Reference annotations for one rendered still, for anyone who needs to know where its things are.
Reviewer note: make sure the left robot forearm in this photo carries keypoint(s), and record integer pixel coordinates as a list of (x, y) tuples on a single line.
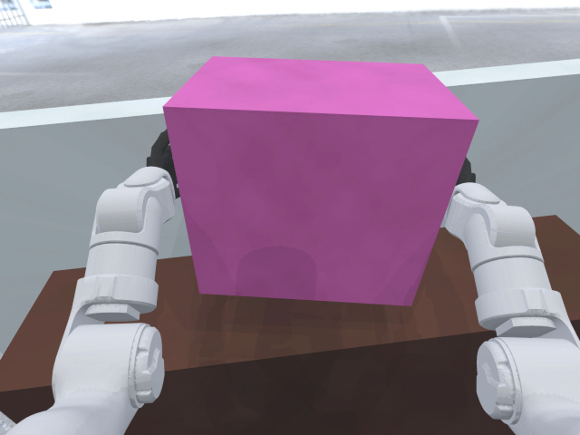
[(119, 282)]

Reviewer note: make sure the right robot forearm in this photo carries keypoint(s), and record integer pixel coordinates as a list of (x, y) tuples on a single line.
[(515, 298)]

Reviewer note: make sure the pedestal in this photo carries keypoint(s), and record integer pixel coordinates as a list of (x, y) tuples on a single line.
[(244, 365)]

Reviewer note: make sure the robot right upper arm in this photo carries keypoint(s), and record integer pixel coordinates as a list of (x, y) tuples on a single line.
[(531, 384)]

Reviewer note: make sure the robot left upper arm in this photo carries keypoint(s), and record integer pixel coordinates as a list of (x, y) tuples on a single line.
[(104, 374)]

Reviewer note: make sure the right robot hand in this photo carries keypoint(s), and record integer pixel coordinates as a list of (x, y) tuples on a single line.
[(465, 175)]

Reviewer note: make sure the left robot hand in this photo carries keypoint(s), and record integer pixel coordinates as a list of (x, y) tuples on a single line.
[(161, 157)]

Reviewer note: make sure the carton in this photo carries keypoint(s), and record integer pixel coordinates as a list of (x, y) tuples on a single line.
[(315, 180)]

